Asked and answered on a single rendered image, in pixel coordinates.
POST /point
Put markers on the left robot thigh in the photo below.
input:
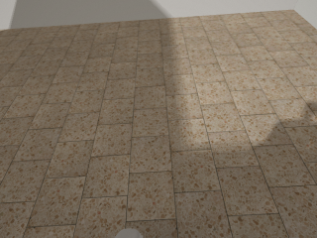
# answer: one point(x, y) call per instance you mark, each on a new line
point(129, 233)

